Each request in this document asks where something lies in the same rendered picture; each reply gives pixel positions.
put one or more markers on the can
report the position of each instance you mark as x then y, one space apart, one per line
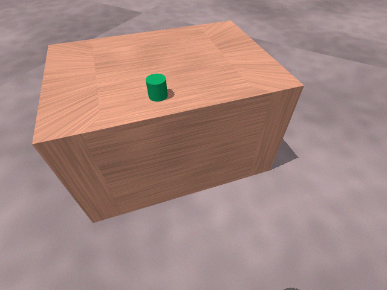
157 88

